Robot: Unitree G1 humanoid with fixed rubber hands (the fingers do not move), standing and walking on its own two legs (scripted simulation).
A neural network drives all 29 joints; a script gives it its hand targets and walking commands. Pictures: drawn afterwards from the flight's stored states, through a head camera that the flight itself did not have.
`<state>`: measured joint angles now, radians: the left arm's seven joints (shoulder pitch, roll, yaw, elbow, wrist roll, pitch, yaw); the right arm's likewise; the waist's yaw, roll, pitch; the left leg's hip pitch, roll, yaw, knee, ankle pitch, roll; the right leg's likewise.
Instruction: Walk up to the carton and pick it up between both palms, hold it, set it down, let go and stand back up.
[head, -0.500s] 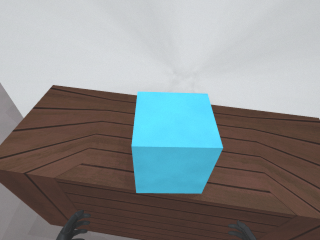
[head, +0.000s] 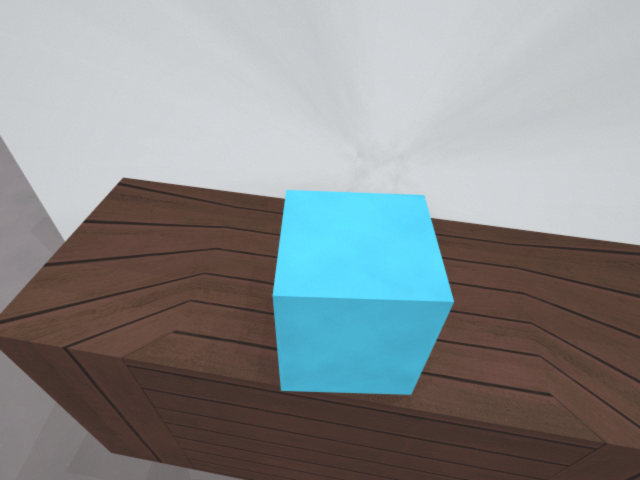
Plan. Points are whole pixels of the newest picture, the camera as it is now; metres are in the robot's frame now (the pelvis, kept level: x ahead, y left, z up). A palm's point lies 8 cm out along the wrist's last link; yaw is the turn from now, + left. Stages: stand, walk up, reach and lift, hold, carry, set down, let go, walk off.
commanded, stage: stand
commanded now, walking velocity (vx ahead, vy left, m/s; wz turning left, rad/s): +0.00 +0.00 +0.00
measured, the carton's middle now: (350, 295) +0.42 -0.04 -0.01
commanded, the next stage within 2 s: none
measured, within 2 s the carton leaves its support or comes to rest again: neither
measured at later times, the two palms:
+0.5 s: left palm out of the picture +0.00 +0.24 -0.14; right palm out of the picture -0.01 -0.22 -0.14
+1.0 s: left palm out of the picture -0.05 +0.21 -0.15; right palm out of the picture -0.04 -0.20 -0.15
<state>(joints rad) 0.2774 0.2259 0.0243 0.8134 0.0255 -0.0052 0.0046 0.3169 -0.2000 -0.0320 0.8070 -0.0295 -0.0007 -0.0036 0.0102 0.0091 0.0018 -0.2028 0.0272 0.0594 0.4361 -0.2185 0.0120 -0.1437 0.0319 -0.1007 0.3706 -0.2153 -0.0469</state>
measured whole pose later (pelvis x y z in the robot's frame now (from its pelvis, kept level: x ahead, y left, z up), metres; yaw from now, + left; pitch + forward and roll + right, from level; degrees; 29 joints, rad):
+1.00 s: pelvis +0.00 +0.00 +0.00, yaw +1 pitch -2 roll +0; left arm 0.33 0.13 -0.01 1.18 0.01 0.00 0.04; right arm 0.36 -0.11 0.02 1.13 -0.01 0.00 -0.04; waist 0.00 0.01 0.04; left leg -0.16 0.01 0.05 0.39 -0.19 0.02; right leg -0.11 0.02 -0.11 0.35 -0.20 -0.04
